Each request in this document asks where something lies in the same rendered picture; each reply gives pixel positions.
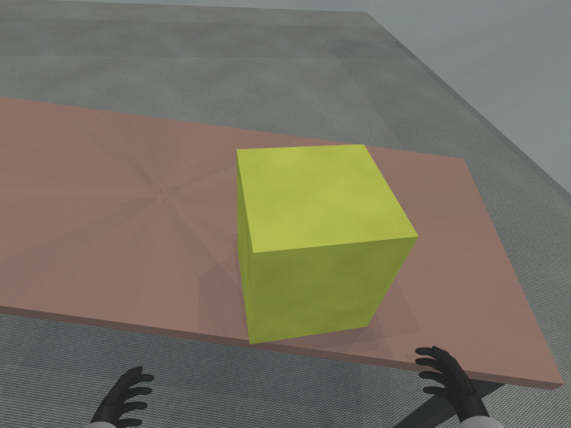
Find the robot left hand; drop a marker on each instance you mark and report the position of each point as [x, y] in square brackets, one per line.
[113, 407]

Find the carton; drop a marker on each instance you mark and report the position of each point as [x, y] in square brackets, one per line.
[320, 239]

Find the table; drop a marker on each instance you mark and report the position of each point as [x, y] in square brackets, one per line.
[129, 222]

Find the robot right hand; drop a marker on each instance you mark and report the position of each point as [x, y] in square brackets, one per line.
[460, 391]

